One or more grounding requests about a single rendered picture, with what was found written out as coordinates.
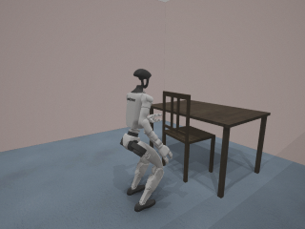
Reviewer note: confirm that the robot right forearm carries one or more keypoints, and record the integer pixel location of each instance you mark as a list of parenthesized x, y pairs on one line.
[(148, 130)]

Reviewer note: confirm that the right robot foot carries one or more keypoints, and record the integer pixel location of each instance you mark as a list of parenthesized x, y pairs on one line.
[(149, 203)]

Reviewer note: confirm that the robot right thigh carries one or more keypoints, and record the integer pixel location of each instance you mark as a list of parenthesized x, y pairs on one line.
[(143, 149)]

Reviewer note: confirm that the right robot upper arm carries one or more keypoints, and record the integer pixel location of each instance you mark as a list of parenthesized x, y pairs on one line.
[(147, 101)]

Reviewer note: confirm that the table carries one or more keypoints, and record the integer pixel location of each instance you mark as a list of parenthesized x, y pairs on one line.
[(226, 117)]

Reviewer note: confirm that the chair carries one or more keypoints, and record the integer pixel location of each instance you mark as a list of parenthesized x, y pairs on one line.
[(185, 134)]

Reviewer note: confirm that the robot left hand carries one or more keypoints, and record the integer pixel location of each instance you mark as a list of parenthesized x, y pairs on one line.
[(152, 116)]

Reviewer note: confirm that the robot right hand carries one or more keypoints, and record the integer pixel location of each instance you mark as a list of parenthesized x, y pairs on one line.
[(163, 151)]

